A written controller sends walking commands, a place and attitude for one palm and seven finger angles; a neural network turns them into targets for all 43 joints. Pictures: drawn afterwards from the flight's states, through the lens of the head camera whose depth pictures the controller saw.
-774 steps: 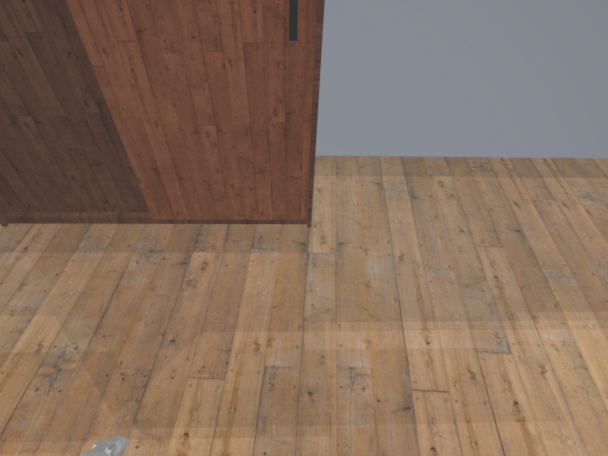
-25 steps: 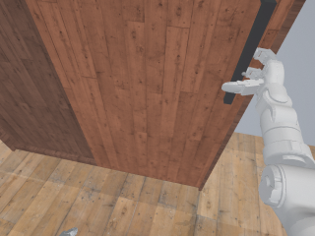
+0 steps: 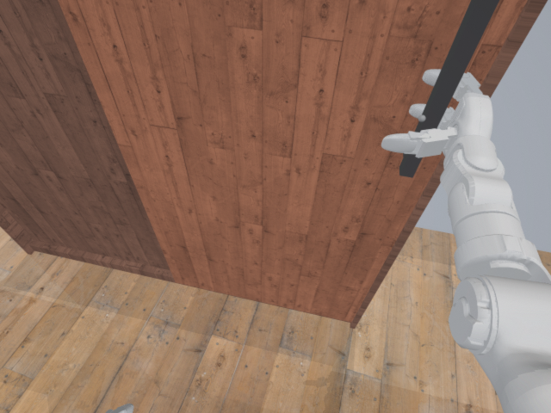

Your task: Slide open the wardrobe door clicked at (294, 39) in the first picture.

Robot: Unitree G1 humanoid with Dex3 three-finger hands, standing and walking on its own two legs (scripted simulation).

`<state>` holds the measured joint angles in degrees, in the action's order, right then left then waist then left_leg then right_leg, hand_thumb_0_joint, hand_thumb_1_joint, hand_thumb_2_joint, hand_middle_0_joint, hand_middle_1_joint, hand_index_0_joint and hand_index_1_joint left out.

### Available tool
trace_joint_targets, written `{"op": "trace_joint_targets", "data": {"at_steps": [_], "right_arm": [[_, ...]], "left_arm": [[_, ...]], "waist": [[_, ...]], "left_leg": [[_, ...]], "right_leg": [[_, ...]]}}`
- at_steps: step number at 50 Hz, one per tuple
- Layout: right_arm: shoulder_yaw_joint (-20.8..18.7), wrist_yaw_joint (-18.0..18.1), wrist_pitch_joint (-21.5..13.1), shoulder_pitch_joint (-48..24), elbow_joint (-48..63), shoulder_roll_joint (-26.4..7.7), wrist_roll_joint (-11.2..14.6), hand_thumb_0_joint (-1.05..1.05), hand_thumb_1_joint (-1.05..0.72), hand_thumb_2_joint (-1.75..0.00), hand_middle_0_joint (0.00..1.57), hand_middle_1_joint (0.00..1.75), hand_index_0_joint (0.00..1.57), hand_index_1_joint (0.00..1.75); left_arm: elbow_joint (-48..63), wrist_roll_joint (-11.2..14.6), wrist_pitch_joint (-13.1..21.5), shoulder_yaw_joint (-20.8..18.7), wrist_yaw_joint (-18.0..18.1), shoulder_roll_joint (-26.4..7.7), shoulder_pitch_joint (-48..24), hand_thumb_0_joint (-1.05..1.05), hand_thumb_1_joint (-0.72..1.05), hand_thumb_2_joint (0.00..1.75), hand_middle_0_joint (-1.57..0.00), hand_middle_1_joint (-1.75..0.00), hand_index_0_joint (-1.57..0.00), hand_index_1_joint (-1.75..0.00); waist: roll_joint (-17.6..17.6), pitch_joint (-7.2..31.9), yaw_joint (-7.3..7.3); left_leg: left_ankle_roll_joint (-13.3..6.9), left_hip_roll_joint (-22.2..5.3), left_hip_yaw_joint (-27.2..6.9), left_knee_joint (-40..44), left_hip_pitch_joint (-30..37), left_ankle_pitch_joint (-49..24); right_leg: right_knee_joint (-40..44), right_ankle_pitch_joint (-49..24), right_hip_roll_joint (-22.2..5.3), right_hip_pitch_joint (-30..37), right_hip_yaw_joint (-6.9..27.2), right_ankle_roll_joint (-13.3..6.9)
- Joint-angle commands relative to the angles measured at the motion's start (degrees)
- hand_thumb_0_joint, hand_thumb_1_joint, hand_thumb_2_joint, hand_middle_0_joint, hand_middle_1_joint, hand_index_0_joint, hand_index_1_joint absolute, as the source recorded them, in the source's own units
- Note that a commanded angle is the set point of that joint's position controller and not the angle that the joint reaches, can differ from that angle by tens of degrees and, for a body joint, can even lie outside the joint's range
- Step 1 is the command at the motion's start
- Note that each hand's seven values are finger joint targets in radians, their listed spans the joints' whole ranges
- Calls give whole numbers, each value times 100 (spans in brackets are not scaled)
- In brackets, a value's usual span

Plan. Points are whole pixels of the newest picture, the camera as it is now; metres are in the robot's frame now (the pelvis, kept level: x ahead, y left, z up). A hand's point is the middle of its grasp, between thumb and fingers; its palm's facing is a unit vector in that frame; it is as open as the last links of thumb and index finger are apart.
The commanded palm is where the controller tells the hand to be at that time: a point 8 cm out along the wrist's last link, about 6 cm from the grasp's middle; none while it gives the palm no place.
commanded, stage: slide the fingers in behind the handle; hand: right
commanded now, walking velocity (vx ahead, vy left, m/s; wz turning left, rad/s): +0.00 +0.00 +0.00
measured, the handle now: (436, 94) +0.54 -0.15 +0.21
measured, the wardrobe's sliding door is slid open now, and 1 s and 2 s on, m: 0.00 0.00 0.00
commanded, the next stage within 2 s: grip the handle and tug to test in 0.38 s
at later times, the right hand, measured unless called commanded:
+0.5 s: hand (423, 120) +0.50 -0.13 +0.20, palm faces +0.11 +0.99 +0.02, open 14.0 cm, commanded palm +0.47 -0.18 +0.20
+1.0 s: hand (427, 118) +0.50 -0.14 +0.20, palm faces +0.12 +0.99 +0.01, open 8.1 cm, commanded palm +0.48 -0.18 +0.20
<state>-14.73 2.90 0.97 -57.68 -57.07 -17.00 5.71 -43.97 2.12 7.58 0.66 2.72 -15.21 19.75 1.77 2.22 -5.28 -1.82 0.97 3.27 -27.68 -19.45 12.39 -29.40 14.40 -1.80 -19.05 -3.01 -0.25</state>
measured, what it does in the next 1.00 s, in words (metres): stands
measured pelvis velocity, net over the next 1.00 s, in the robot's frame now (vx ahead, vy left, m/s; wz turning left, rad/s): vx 0.00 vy -0.01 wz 0.00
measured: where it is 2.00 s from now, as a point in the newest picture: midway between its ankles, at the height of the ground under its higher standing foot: outside the picture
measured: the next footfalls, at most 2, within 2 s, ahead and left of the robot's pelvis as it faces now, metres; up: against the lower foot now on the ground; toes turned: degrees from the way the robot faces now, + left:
none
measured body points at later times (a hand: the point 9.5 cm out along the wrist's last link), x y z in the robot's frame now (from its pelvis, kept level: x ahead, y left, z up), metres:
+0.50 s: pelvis +0.00 -0.01 +0.00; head +0.03 -0.01 +0.45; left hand +0.06 +0.25 -0.12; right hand +0.49 -0.18 +0.20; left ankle +0.02 +0.10 -0.74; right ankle +0.01 -0.12 -0.74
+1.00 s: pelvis +0.00 -0.01 +0.00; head +0.03 -0.01 +0.45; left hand +0.04 +0.25 -0.12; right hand +0.49 -0.19 +0.20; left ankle +0.02 +0.10 -0.74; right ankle +0.01 -0.12 -0.74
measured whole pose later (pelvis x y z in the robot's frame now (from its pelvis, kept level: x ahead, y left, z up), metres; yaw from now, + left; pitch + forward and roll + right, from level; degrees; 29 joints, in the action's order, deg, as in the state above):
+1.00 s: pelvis +0.00 -0.01 +0.00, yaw +0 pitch +6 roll +1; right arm -15.0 3.7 -0.5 -60.9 -62.3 -18.2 5.0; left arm -44.7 1.4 8.4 0.7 2.0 -15.0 21.5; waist 1.3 2.6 -6.2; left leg -1.0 0.4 3.2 -29.0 -21.5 13.1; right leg -31.5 15.6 -1.3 -21.5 -3.0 -1.0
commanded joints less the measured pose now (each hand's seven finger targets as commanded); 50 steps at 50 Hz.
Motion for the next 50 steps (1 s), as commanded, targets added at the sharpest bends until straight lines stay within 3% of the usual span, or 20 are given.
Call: {"op": "trace_joint_targets", "data": {"at_steps": [1, 4, 6, 7, 9, 12, 15, 18, 20, 22, 24, 26, 28, 30, 31, 35, 40, 43, 47, 50], "right_arm": [[-406, 21, -297, -2891, 1026, -1532, 3, 0, 50, -30, 30, 120, 30, 120], [-212, 51, -310, -3057, 1251, -1360, -60, 0, 50, -30, 30, 120, 30, 120], [-355, 82, -396, -3012, 1304, -1559, -107, 0, 50, -30, 30, 120, 30, 120], [-260, 66, -446, -3081, 1452, -1461, -84, 0, 50, -30, 30, 120, 30, 120], [-91, 8, -494, -3036, 1499, -1227, -46, 0, 50, -30, 30, 120, 30, 120], [12, -76, -436, -2993, 1584, -1145, 2, 0, 50, -30, 30, 120, 30, 120], [-3, -102, -252, -3127, 1197, -1143, 54, 0, 50, -30, 30, 120, 30, 120], [217, -38, -193, -3563, 1112, -908, 27, 0, 50, -30, 30, 120, 30, 120], [218, 53, -284, -3737, 1208, -860, 20, 0, 50, -30, 30, 120, 30, 120], [-40, 132, -399, -3678, 1215, -1134, 25, 0, 50, -30, 30, 120, 30, 120], [-94, 140, -467, -3581, 999, -1144, 17, 0, 50, -30, 30, 120, 30, 120], [-253, 179, -510, -3385, 894, -1376, -98, 0, 41, -34, 31, 121, 31, 121], [79, 165, -547, -3541, 1049, -1019, -151, 0, 31, -38, 32, 123, 32, 123], [133, 163, -553, -3613, 1003, -985, -177, 0, 22, -42, 33, 124, 33, 124], [132, 165, -525, -3565, 911, -950, -172, 0, 17, -44, 33, 125, 33, 125], [-55, 88, -406, -3717, 603, -1158, -51, 0, -1, -52, 35, 127, 35, 127], [40, 71, -513, -3589, 765, -1019, -83, 0, -25, -62, 38, 131, 38, 131], [114, 72, -540, -3754, 730, -964, -73, 0, -39, -68, 40, 133, 40, 133], [-125, 55, -581, -3549, 858, -1254, -58, 0, -57, -76, 42, 135, 42, 135], [38, 9, -553, -3468, 871, -1072, -67, 0, -71, -82, 43, 137, 43, 137]], "left_arm": [[559, 4, 169, -287, 43, -826, 180, 0, 90, 90, -20, -30, -20, -30], [633, -4, 179, -275, 24, -784, 139, 0, 90, 90, -20, -30, -20, -30], [624, -10, 178, -288, 27, -800, 163, 0, 90, 90, -20, -30, -20, -30], [640, -9, 186, -289, 20, -780, 150, 0, 90, 90, -20, -30, -20, -30], [643, -2, 221, -291, 16, -762, 157, 0, 90, 90, -20, -30, -20, -30], [640, 37, 208, -317, 32, -782, 138, 0, 90, 90, -20, -30, -20, -30], [546, 54, 205, -300, 64, -806, 166, 0, 90, 90, -20, -30, -20, -30], [482, 41, 224, -270, 66, -782, 198, 0, 90, 90, -20, -30, -20, -30], [462, -4, 274, -274, 42, -774, 238, 0, 90, 90, -20, -30, -20, -30], [445, -36, 290, -286, 33, -804, 285, 0, 90, 90, -20, -30, -20, -30], [427, -55, 297, -279, 13, -788, 325, 0, 90, 90, -20, -30, -20, -30], [438, -81, 272, -289, -13, -833, 380, 0, 90, 90, -20, -30, -20, -30], [483, -64, 284, -282, -38, -769, 323, 0, 90, 90, -20, -30, -20, -30], [464, -62, 277, -290, -43, -784, 341, 0, 90, 90, -20, -30, -20, -30], [455, -61, 265, -304, -38, -797, 371, 0, 90, 90, -20, -30, -20, -30], [424, -45, 242, -276, -5, -830, 387, 0, 90, 90, -20, -30, -20, -30], [465, -57, 272, -288, -31, -788, 428, 0, 90, 90, -20, -30, -20, -30], [436, -65, 287, -285, -34, -801, 451, 0, 90, 90, -20, -30, -20, -30], [468, -55, 288, -307, -34, -828, 442, 0, 90, 90, -20, -30, -20, -30], [494, -44, 296, -298, -34, -799, 411, 0, 90, 90, -20, -30, -20, -30]], "waist": [[-560, 1865, 47], [-318, 1837, 11], [-291, 1862, 45], [-143, 1962, 29], [-209, 1915, -2], [-161, 1988, -28], [-367, 1591, -116], [-126, 1497, -203], [18, 1730, -207], [-120, 2051, -143], [-253, 2061, -120], [-296, 2146, -47], [-80, 2094, -140], [-79, 1973, -185], [-277, 1934, -177], [-381, 1718, -213], [-104, 1967, -154], [-171, 1827, -254], [-131, 2115, -130], [-153, 2012, -146]], "left_leg": [[100, -3, -355, 356, 954, -1327], [97, -11, -374, 342, 906, -1383], [80, 1, -373, 330, 920, -1372], [71, 2, -383, 314, 937, -1432], [61, 34, -337, 304, 882, -1440], [66, 41, -324, 333, 837, -1397], [89, 50, -292, 438, 582, -999], [77, 39, -258, 433, 371, -797], [61, 55, -227, 363, 336, -831], [59, 51, -238, 287, 474, -1034], [61, 55, -241, 227, 543, -1214], [46, 56, -244, 162, 668, -1368], [58, 46, -235, 147, 519, -1397], [56, 56, -225, 165, 399, -1266], [57, 69, -216, 174, 432, -1274], [70, 54, -245, 232, 402, -1109], [42, 64, -220, 151, 415, -1186], [68, 57, -242, 190, 309, -1067], [46, 57, -252, 147, 506, -1254], [57, 63, -262, 177, 508, -1221]], "right_leg": [[288, -930, 168, 485, 231, -166], [289, -968, 173, 517, 196, -170], [269, -1010, 157, 556, 209, -162], [274, -1062, 154, 632, 208, -160], [265, -1099, 141, 696, 219, -149], [263, -1101, 127, 809, 229, -153], [303, -783, 119, 658, 269, -159], [320, -704, 112, 716, 340, -134], [291, -828, 112, 856, 396, -102], [232, -1042, 111, 898, 406, -99], [194, -1142, 124, 809, 367, -98], [183, -1286, 134, 747, 366, -91], [154, -1328, 113, 850, 343, -83], [156, -1236, 96, 841, 368, -75], [153, -1243, 100, 800, 379, -88], [189, -961, 115, 579, 363, -110], [136, -1147, 113, 724, 384, -77], [128, -984, 110, 654, 388, -95], [102, -1154, 118, 711, 365, -99], [114, -1048, 128, 644, 333, -110]]}}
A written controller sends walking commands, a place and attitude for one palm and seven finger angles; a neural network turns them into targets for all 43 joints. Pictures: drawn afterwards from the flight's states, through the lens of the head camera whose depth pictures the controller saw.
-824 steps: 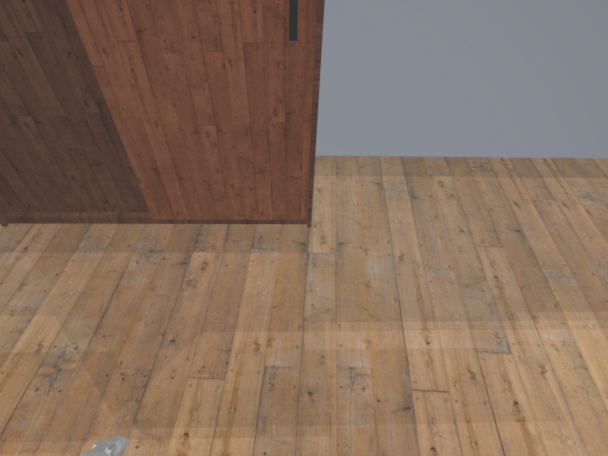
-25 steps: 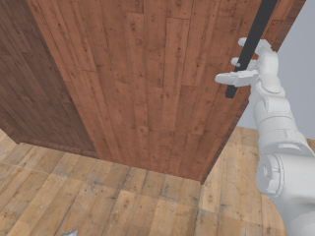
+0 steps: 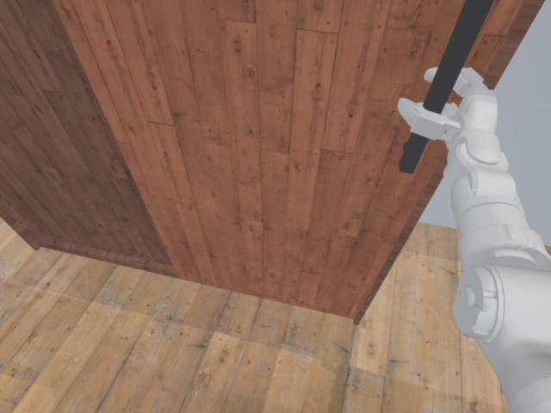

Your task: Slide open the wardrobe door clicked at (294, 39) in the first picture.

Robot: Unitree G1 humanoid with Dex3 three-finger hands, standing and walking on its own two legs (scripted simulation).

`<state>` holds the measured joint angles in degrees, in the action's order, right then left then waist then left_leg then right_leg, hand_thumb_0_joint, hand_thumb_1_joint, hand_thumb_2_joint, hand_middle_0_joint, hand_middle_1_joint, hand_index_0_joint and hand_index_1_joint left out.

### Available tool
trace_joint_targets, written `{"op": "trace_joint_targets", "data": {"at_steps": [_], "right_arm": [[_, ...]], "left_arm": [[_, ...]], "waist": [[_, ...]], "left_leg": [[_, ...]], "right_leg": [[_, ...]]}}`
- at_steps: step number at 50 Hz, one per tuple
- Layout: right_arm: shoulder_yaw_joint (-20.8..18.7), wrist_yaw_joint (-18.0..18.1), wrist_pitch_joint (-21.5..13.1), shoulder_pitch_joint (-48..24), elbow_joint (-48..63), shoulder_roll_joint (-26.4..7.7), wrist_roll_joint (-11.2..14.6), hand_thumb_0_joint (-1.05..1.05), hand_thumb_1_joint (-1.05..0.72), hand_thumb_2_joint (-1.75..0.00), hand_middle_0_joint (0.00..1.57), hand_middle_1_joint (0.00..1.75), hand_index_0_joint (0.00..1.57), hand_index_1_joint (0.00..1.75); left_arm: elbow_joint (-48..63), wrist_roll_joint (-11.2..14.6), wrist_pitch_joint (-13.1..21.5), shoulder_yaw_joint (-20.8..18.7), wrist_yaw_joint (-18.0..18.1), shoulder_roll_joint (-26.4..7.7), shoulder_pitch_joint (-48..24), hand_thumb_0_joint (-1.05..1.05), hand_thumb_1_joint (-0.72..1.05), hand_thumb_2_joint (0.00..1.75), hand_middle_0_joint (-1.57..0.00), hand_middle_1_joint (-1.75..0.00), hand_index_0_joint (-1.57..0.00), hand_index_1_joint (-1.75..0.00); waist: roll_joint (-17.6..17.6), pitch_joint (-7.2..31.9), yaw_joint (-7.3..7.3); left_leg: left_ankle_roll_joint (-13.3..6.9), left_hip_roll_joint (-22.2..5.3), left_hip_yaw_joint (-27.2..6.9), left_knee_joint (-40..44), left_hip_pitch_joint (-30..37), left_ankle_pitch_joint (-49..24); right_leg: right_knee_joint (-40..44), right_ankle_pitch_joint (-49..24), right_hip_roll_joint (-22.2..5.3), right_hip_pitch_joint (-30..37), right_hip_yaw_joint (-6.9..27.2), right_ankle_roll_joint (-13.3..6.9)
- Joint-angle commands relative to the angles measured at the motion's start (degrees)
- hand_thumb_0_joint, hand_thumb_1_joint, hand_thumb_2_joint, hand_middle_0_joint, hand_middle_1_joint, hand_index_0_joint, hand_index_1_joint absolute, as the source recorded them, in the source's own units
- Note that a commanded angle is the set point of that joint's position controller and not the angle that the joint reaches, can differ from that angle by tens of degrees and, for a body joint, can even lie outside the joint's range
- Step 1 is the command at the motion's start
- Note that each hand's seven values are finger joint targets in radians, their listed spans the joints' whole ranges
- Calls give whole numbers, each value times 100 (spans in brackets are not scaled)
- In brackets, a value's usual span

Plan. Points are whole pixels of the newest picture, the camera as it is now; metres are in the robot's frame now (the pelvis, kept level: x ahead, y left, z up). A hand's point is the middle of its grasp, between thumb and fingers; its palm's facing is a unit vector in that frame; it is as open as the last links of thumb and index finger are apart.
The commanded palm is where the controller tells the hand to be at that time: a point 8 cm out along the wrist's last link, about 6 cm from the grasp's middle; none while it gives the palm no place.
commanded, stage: grip the handle and tug to test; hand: right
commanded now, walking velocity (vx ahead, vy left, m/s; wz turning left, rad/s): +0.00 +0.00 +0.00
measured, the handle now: (436, 87) +0.54 -0.14 +0.22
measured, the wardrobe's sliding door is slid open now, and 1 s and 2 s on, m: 0.00 0.00 0.02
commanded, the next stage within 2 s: tug the door sideways, standing still in 0.90 s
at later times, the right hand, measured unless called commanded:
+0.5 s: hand (414, 113) +0.50 -0.11 +0.20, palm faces +0.11 +0.99 +0.02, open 5.2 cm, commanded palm +0.46 -0.17 +0.20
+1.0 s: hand (417, 118) +0.48 -0.11 +0.20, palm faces +0.09 +1.00 +0.02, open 5.8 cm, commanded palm +0.44 -0.16 +0.20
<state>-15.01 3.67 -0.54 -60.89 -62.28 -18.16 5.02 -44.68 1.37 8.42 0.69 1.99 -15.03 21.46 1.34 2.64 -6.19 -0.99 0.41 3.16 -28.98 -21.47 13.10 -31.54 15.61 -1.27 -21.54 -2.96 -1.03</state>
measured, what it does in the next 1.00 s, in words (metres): stands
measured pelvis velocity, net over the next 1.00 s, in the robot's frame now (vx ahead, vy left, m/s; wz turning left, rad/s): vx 0.05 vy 0.01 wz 0.07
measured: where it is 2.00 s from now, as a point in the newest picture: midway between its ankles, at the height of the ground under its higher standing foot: outside the picture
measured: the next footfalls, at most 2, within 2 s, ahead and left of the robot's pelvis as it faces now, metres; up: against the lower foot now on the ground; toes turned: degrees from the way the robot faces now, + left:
none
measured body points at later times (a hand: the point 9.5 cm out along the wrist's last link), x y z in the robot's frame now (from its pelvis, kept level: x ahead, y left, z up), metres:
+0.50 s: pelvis +0.00 +0.01 +0.00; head +0.02 +0.02 +0.45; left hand +0.04 +0.27 -0.12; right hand +0.49 -0.16 +0.20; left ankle +0.01 +0.11 -0.73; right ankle +0.00 -0.11 -0.73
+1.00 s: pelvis +0.05 +0.01 +0.01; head +0.04 +0.03 +0.46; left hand +0.15 +0.28 -0.10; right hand +0.47 -0.16 +0.20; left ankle +0.01 +0.11 -0.73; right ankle +0.00 -0.11 -0.73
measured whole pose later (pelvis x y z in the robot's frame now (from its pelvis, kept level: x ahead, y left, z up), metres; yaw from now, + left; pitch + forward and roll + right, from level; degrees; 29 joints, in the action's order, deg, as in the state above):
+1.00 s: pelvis +0.05 +0.01 +0.01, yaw +4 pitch +3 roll +0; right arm -14.9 3.6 15.0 -35.6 -25.0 -12.9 8.2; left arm -39.5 3.2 2.5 0.0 3.0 -14.4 15.2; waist 2.2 4.2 -2.7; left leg -1.7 2.0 -0.8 -21.5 -10.7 13.1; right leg -23.6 14.8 -2.1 -9.2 -5.5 -0.2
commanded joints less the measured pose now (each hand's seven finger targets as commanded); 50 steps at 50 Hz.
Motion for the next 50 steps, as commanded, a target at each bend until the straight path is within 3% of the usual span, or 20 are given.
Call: {"op": "trace_joint_targets", "data": {"at_steps": [1, 2, 4, 8, 11, 14, 16, 21, 24, 25, 26, 32, 34, 36, 39, 41, 44, 48, 50], "right_arm": [[27, -62, -390, -3169, 1358, -1029, -16, 0, -76, -84, 44, 138, 44, 138], [-45, -49, -387, -3217, 1377, -1136, -16, 0, -81, -86, 44, 139, 44, 139], [3, -35, -379, -3223, 1458, -1030, 18, 0, -90, -90, 45, 140, 45, 140], [-349, 13, -403, -3001, 1628, -1389, 41, 0, -90, -90, 45, 140, 45, 140], [-425, 86, -366, -2851, 1530, -1515, -62, 0, -90, -90, 45, 140, 45, 140], [-278, 141, -338, -2820, 1553, -1336, -120, 0, -90, -90, 45, 140, 45, 140], [-457, 143, -343, -2858, 1668, -1563, -107, 0, -90, -90, 45, 140, 45, 140], [-330, 36, -323, -2644, 1955, -1375, -36, 0, -90, -90, 45, 140, 45, 140], [-551, 28, -326, -2378, 2216, -1619, -10, 0, -90, -90, 45, 140, 45, 140], [-418, 6, -300, -2230, 2340, -1423, 12, 0, -90, -90, 45, 140, 45, 140], [-460, 1, -269, -2028, 2371, -1420, 18, 0, -90, -90, 45, 140, 45, 140], [-383, -48, 34, -1469, 3115, -1243, 136, 0, -90, -90, 45, 140, 45, 140], [-520, -52, 166, -1004, 3432, -1316, 171, 0, -90, -90, 45, 140, 45, 140], [-379, -64, 310, -781, 3631, -1108, 193, 0, -90, -90, 45, 140, 45, 140], [-229, -74, 516, -484, 4228, -860, 245, 0, -90, -90, 45, 140, 45, 140], [-352, -48, 662, -146, 4525, -935, 264, 0, -90, -90, 45, 140, 45, 140], [-266, -71, 889, 425, 5103, -679, 338, 0, -90, -90, 45, 140, 45, 140], [-354, -75, 1243, 713, 5369, -762, 370, 0, -90, -90, 45, 140, 45, 140], [-182, -89, 1356, 689, 5713, -588, 361, 0, -90, -90, 45, 140, 45, 140]], "left_arm": [[547, 30, 204, -302, 43, -843, 264, 0, 90, 90, -20, -30, -20, -30], [533, 34, 198, -299, 48, -849, 267, 0, 90, 90, -20, -30, -20, -30], [553, 32, 205, -305, 50, -833, 239, 0, 90, 90, -20, -30, -20, -30], [590, 20, 189, -305, 54, -835, 210, 0, 90, 90, -20, -30, -20, -30], [608, 11, 136, -297, 58, -850, 199, 0, 90, 90, -20, -30, -20, -30], [650, 14, 144, -286, 42, -820, 129, 0, 90, 90, -20, -30, -20, -30], [649, 14, 106, -314, 54, -851, 151, 0, 90, 90, -20, -30, -20, -30], [743, 44, 95, -313, 64, -817, 60, 0, 90, 90, -20, -30, -20, -30], [788, 55, 70, -323, 82, -808, 2, 0, 90, 90, -20, -30, -20, -30], [841, 68, 66, -318, 76, -778, -42, 0, 90, 90, -20, -30, -20, -30], [863, 65, 64, -337, 75, -802, -44, 0, 90, 90, -20, -30, -20, -30], [989, 119, 2, -343, 98, -762, -283, 0, 90, 90, -20, -30, -20, -30], [1059, 138, -35, -357, 107, -756, -372, 0, 90, 90, -20, -30, -20, -30], [1093, 146, -81, -355, 117, -753, -443, 0, 90, 90, -20, -30, -20, -30], [1159, 169, -128, -369, 107, -715, -564, 0, 90, 90, -20, -30, -20, -30], [1203, 163, -184, -377, 117, -723, -652, 0, 90, 90, -20, -30, -20, -30], [1291, 184, -246, -369, 105, -655, -808, 0, 90, 90, -20, -30, -20, -30], [1324, 187, -382, -332, 131, -672, -1008, 0, 90, 90, -20, -30, -20, -30], [1386, 196, -430, -312, 157, -621, -1154, 0, 90, 90, -20, -30, -20, -30]], "waist": [[-127, 1872, -74], [-116, 1862, -76], [-124, 1884, -65], [-121, 2115, 85], [-281, 1933, 75], [-247, 1815, 72], [-296, 1993, 83], [-169, 2112, 149], [-144, 2263, 254], [-91, 2297, 280], [-223, 2293, 312], [-102, 2263, 447], [-73, 2363, 589], [-197, 2314, 591], [-94, 2384, 646], [-112, 2460, 745], [-42, 2527, 850], [-320, 2223, 839], [-204, 2164, 836]], "left_leg": [[-27, 112, -260, 332, 690, -1248], [-28, 114, -244, 326, 677, -1226], [-30, 127, -242, 334, 703, -1229], [-37, 115, -287, 298, 979, -1502], [-16, 99, -304, 323, 1029, -1514], [-14, 104, -302, 334, 943, -1455], [-13, 103, -323, 342, 1061, -1495], [-16, 100, -351, 337, 1246, -1833], [-25, 102, -360, 324, 1471, -2067], [-32, 113, -347, 320, 1514, -2129], [-29, 110, -340, 337, 1564, -2191], [-31, 110, -324, 398, 1793, -2494], [-46, 113, -314, 379, 2008, -2797], [-32, 111, -290, 402, 2087, -2983], [-29, 112, -259, 399, 2181, -3338], [-25, 97, -265, 385, 2358, -3634], [-20, 74, -245, 363, 2536, -4119], [11, 43, -235, 412, 2557, -4256], [-17, 60, -220, 451, 2494, -3980]], "right_leg": [[330, -1131, 71, 856, 333, -37], [351, -1121, 60, 843, 347, -32], [365, -1128, 64, 875, 342, -32], [356, -1321, 80, 846, 297, -36], [378, -1256, 85, 698, 253, -59], [387, -1191, 77, 700, 230, -60], [390, -1221, 75, 762, 229, -63], [389, -1441, 89, 871, 170, -64], [419, -1598, 88, 906, 137, -70], [433, -1666, 97, 952, 129, -64], [421, -1734, 88, 971, 123, -72], [535, -2019, 70, 1153, 72, -73], [556, -2298, 72, 1235, 33, -72], [581, -2484, 67, 1317, 10, -74], [598, -2971, 42, 1549, 5, -59], [588, -3239, 44, 1640, -31, -52], [584, -3821, 14, 1825, -46, -25], [639, -3573, 28, 1747, -65, -31], [670, -3532, 33, 1842, -39, -27]]}}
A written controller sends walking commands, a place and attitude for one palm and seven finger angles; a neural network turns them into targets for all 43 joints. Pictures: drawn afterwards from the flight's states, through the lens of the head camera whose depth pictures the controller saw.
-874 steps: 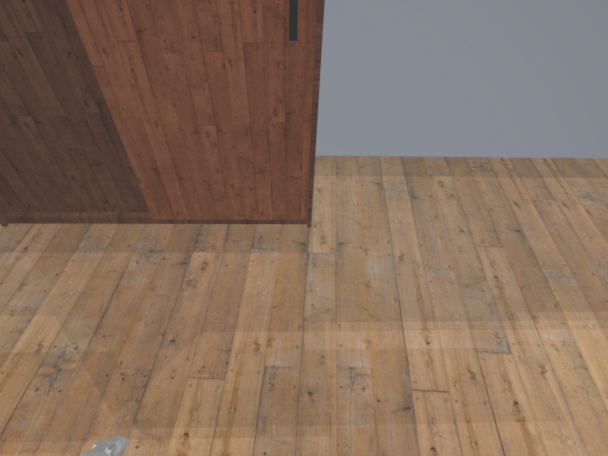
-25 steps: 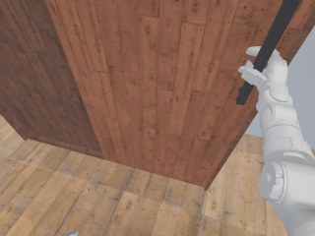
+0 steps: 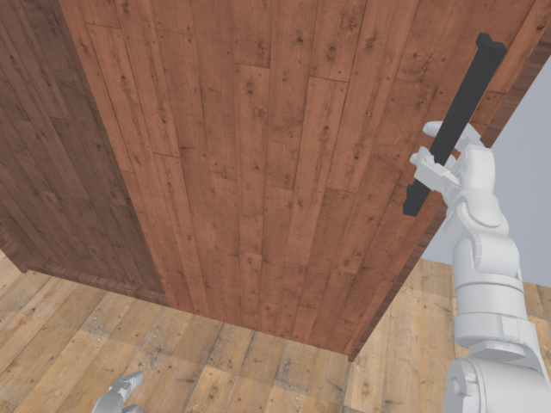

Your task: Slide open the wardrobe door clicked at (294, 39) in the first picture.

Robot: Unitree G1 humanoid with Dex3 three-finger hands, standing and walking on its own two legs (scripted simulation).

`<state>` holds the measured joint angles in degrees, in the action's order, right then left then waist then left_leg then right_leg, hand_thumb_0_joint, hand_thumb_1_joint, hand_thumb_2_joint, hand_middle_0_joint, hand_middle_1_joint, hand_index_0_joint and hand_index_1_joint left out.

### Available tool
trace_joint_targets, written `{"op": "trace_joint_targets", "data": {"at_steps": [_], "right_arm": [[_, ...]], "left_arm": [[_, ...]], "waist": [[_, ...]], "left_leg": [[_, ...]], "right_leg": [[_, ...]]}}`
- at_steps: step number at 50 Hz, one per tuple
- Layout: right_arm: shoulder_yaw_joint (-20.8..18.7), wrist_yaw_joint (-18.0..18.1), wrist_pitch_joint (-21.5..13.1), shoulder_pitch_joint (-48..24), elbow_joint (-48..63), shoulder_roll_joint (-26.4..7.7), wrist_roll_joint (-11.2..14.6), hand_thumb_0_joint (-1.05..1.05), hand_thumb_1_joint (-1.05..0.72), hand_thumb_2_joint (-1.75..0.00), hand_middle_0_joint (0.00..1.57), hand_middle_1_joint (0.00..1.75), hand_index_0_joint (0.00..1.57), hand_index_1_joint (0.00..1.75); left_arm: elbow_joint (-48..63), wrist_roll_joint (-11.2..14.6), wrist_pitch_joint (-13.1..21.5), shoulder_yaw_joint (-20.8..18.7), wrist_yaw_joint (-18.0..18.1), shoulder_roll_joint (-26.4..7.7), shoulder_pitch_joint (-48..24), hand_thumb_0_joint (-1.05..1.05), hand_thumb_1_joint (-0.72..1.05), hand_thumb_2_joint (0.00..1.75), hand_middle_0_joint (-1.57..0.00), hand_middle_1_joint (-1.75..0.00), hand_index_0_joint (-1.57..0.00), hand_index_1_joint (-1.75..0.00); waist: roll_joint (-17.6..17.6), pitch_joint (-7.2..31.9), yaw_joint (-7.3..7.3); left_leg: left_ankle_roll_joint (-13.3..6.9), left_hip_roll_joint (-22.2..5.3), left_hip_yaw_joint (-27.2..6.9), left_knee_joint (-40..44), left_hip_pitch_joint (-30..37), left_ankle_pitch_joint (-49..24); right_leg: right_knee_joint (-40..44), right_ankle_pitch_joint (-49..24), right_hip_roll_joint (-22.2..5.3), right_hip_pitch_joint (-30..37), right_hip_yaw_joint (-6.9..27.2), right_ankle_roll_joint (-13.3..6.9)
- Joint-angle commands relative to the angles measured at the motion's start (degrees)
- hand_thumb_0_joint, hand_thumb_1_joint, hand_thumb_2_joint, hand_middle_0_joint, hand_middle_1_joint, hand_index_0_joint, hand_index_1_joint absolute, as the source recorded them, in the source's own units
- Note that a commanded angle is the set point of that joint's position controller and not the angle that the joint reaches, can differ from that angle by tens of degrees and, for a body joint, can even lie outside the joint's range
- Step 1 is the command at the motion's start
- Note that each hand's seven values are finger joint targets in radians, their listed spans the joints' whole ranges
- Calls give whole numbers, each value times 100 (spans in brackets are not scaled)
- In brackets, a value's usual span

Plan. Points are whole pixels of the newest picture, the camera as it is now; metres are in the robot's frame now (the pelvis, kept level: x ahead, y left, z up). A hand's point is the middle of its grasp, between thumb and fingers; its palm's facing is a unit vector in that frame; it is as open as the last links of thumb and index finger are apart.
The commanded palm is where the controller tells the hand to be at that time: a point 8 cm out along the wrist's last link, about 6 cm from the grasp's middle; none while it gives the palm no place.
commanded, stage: tug the door sideways, standing still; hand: right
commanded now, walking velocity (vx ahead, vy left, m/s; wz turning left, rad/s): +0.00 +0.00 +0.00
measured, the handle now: (441, 137) +0.48 -0.18 +0.21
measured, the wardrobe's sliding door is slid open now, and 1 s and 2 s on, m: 0.00 0.02 0.15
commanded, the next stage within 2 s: step sideways, sliding the door along in 0.66 s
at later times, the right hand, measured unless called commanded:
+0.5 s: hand (420, 164) +0.43 -0.15 +0.19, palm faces +0.24 +0.97 -0.01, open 5.8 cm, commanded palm +0.40 -0.14 +0.19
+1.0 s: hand (411, 168) +0.43 -0.14 +0.18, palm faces +0.14 +0.98 -0.10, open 6.1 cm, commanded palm +0.41 -0.17 +0.19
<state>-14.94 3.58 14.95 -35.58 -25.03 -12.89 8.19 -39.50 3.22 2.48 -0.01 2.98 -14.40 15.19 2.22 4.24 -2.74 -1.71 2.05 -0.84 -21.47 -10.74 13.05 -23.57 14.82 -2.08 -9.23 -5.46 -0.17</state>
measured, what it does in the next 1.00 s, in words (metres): stands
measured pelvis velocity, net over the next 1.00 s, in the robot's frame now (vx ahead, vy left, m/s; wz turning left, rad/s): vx -0.03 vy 0.00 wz -0.02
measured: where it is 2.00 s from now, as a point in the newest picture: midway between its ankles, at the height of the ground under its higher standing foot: outside the picture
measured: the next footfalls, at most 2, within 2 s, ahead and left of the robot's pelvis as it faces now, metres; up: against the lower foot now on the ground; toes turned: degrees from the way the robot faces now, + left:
left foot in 1.54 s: +0.15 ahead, +0.25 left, +0.00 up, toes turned -8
right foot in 1.68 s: +0.04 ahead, -0.04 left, +0.00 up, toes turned -24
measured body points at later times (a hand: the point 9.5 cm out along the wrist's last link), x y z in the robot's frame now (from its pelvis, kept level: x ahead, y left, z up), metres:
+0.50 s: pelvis -0.02 +0.00 -0.01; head +0.00 +0.01 +0.44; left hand +0.13 +0.22 -0.13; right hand +0.41 -0.20 +0.19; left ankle -0.03 +0.10 -0.75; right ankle -0.05 -0.12 -0.75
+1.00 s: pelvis -0.03 +0.00 -0.02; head -0.01 +0.01 +0.43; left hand +0.06 +0.24 -0.14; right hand +0.41 -0.19 +0.19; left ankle -0.04 +0.09 -0.72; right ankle -0.05 -0.12 -0.75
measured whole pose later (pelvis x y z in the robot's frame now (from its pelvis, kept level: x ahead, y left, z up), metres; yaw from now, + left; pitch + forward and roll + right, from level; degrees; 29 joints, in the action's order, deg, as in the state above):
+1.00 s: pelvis -0.03 +0.00 -0.02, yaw -1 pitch +1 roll +0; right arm -5.3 6.3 -0.6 -50.5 -45.9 -15.5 7.3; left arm -44.2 0.7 6.4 1.2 5.9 -12.9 16.5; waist 1.9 -1.2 -1.8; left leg -1.0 1.4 1.7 -45.3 -21.7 26.5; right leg -33.7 19.4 -1.6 -15.3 -3.6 -0.5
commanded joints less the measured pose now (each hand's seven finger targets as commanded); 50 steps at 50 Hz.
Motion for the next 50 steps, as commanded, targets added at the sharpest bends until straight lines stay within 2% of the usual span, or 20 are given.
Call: {"op": "trace_joint_targets", "data": {"at_steps": [1, 3, 5, 9, 12, 15, 19, 22, 25, 35, 38, 39, 40, 41, 42, 44, 45, 47, 48, 50], "right_arm": [[134, -66, -131, -2145, 2004, -816, 53, 0, -90, -90, 45, 140, 45, 140], [416, 46, 2, -2884, 1703, -551, 33, 0, -90, -90, 45, 140, 45, 140], [392, 155, 126, -3317, 1260, -603, -40, 0, -90, -90, 45, 140, 45, 140], [727, 280, 181, -3645, 1269, -49, -85, 0, -90, -90, 45, 140, 45, 140], [960, 326, 89, -3892, 1178, 241, -105, 0, -90, -90, 45, 140, 45, 140], [1254, 319, -62, -4089, 864, 598, -120, 0, -90, -90, 45, 140, 45, 140], [1480, 319, -229, -4405, 577, 885, -105, 0, -90, -90, 45, 140, 45, 140], [1647, 332, -308, -4817, 622, 1029, -101, 0, -90, -90, 45, 140, 45, 140], [1835, 391, -402, -5070, 263, 1299, -101, 0, -90, -90, 45, 140, 45, 140], [1968, 648, -843, -5723, -547, 1536, -118, 0, -90, -90, 45, 140, 45, 140], [1952, 718, -998, -6065, -381, 1472, -103, 0, -90, -90, 45, 140, 45, 140], [331, 570, -1451, -4987, -1057, -1687, -480, 0, -90, -90, 45, 140, 45, 140], [914, 384, -1650, -4964, -1079, -948, -507, 0, -90, -90, 45, 140, 45, 140], [747, 359, -1789, -4933, -1093, -1099, -455, 0, -90, -90, 45, 140, 45, 140], [1244, 229, -1952, -5196, -719, -517, -396, 0, -90, -90, 45, 140, 45, 140], [1338, 111, -2133, -5204, -548, -414, -276, 0, -90, -90, 45, 140, 45, 140], [1352, 83, -2164, -5243, -456, -434, -229, 0, -90, -90, 45, 140, 45, 140], [1257, 53, -2179, -5238, -381, -638, -209, 0, -90, -90, 45, 140, 45, 140], [1264, 37, -2175, -5183, -332, -646, -195, 0, -90, -90, 45, 140, 45, 140], [1087, 45, -2173, -5071, -240, -865, -196, 0, -90, -90, 45, 140, 45, 140]], "left_arm": [[867, 15, 159, -226, 67, -688, -595, 0, 90, 90, -20, -30, -20, -30], [689, -4, 148, -209, 93, -670, -535, 0, 90, 90, -20, -30, -20, -30], [558, -42, 110, -203, 125, -691, -475, 0, 90, 90, -20, -30, -20, -30], [480, -109, 100, -227, 146, -606, -391, 0, 90, 90, -20, -30, -20, -30], [421, -135, 122, -234, 110, -571, -369, 0, 90, 90, -20, -30, -20, -30], [369, -136, 193, -201, 92, -537, -390, 0, 90, 90, -20, -30, -20, -30], [319, -141, 284, -197, 90, -519, -349, 0, 90, 90, -20, -30, -20, -30], [260, -132, 353, -202, 59, -513, -301, 0, 90, 90, -20, -30, -20, -30], [125, -143, 456, -192, 32, -475, -193, 0, 90, 90, -20, -30, -20, -30], [-194, -200, 806, -203, -39, -507, 61, 0, 90, 90, -20, -30, -20, -30], [-221, -206, 905, -211, -58, -536, 107, 0, 90, 90, -20, -30, -20, -30], [-184, -276, 742, -251, 93, -1012, 41, 0, 90, 90, -20, -30, -20, -30], [-97, -261, 645, -191, 132, -806, -16, 0, 90, 90, -20, -30, -20, -30], [-57, -249, 645, -196, 175, -827, -67, 0, 90, 90, -20, -30, -20, -30], [77, -240, 701, -152, 206, -730, -137, 0, 90, 90, -20, -30, -20, -30], [208, -239, 712, -157, 304, -759, -248, 0, 90, 90, -20, -30, -20, -30], [243, -244, 680, -149, 329, -740, -303, 0, 90, 90, -20, -30, -20, -30], [237, -278, 613, -129, 346, -719, -293, 0, 90, 90, -20, -30, -20, -30], [252, -273, 572, -122, 337, -723, -307, 0, 90, 90, -20, -30, -20, -30], [285, -233, 497, -124, 334, -797, -278, 0, 90, 90, -20, -30, -20, -30]], "waist": [[-225, 1835, 378], [-255, 1450, 116], [-367, 1311, 11], [-170, 1981, -55], [-229, 2232, -92], [-415, 2014, -156], [-492, 1920, -231], [-116, 2183, -247], [-117, 2051, -339], [-64, 1963, -443], [-8, 2143, -444], [-456, 1871, 107], [-538, 1725, 2], [-418, 1709, 57], [-23, 1592, -31], [775, 1398, -14], [978, 1304, -13], [811, 1114, -10], [579, 1060, 4], [495, 1161, 38]], "left_leg": [[64, -105, 172, -254, 1228, -3831], [77, -80, 201, -208, 795, -3506], [92, -87, 207, -213, 604, -3353], [125, -147, 220, -465, 789, -4249], [121, -150, 237, -511, 742, -4133], [90, -109, 292, -438, 452, -3334], [92, -98, 295, -476, 342, -3350], [79, -86, 309, -510, 179, -3089], [67, -42, 365, -476, -98, -2627], [37, 19, 431, -471, -599, -1626], [31, 26, 437, -485, -599, -1521], [185, -323, 324, -576, -461, -850], [204, -383, 334, -633, -233, -782], [161, -390, 362, -769, -188, -382], [143, -374, 402, -1039, -401, 34], [112, -141, 447, -1812, -1123, 720], [91, -51, 377, -2246, -1547, 1100], [65, -100, 142, -2865, -2365, 1684], [49, -179, 61, -2793, -2396, 1730], [8, -192, 154, -1966, -1891, 1481]], "right_leg": [[-161, -3364, 117, 671, 220, -124], [-236, -3191, 106, 666, 325, -132], [-268, -2974, 129, 592, 378, -130], [-524, -3829, 197, 849, 395, -110], [-567, -3816, 218, 930, 464, -102], [-481, -3308, 193, 919, 559, -79], [-542, -3332, 197, 875, 587, -120], [-581, -3493, 172, 1076, 663, -56], [-585, -3233, 138, 1074, 749, 16], [-486, -2408, 111, 926, 905, 175], [-474, -2384, 103, 987, 958, 220], [-587, -2041, -412, 223, 895, -208], [-456, -1561, -405, -36, 776, -236], [-372, -1031, -440, -130, 826, -275], [-214, -514, -609, -67, 986, -317], [135, 145, -1172, 417, 1914, -597], [264, -23, -1452, 776, 2375, -793], [255, -1257, -1849, 1480, 2916, -1121], [101, -1921, -1949, 1647, 2840, -1173], [-370, -3036, -1830, 1756, 2135, -993]]}}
